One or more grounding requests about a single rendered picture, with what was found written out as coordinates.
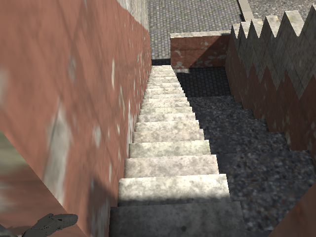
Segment stairs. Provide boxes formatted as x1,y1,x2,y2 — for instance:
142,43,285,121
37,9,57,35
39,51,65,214
109,65,247,237

